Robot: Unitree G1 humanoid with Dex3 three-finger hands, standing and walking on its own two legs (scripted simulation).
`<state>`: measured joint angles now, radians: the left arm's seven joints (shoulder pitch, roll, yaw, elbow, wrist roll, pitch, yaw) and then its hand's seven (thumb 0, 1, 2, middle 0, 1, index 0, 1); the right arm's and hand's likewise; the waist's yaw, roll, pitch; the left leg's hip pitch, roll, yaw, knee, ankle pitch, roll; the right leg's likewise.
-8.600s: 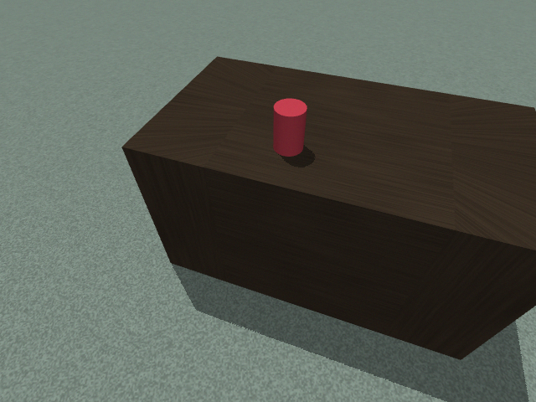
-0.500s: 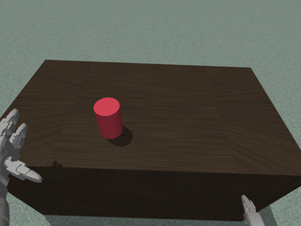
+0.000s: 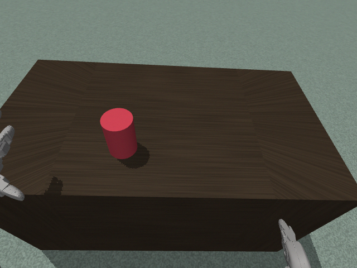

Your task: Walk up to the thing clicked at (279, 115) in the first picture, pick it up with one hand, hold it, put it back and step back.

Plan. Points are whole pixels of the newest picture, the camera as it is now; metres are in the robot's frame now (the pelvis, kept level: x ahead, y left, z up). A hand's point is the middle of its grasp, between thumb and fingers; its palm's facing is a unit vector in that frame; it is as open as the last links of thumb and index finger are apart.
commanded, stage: go down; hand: left
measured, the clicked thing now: (120, 134) +0.51 +0.15 -0.04
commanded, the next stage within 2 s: approach in 1.62 s
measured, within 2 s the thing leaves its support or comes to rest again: neither
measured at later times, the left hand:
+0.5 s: hand (16, 145) +0.38 +0.34 +0.08, palm faces +0.08 -1.00 +0.01, open 17.7 cm
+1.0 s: hand (17, 137) +0.41 +0.35 +0.08, palm faces +0.09 -1.00 +0.01, open 17.7 cm
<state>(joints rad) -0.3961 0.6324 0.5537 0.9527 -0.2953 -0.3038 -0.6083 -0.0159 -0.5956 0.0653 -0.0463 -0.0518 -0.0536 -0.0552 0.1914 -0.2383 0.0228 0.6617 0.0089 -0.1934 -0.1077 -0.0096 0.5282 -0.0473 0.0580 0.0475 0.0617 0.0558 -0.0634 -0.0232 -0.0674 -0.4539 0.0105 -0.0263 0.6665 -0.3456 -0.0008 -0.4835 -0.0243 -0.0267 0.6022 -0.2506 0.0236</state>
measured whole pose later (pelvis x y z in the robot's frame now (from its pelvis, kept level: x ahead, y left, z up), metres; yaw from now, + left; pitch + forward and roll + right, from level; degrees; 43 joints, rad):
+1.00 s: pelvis +0.00 +0.01 -0.03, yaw -1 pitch +16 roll -3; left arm -0.61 0.78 0.60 1.07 -0.23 -0.24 -0.61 -0.02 -0.61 0.09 -0.05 -0.07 -0.05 -0.08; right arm 0.29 -0.26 0.05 0.42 0.00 -0.21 -0.09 -0.01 0.52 -0.05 0.06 0.05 0.06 0.06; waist -0.11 -0.02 -0.13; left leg -0.74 0.02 -0.04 0.93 -0.46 0.00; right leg -0.76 -0.01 -0.03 0.83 -0.35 0.03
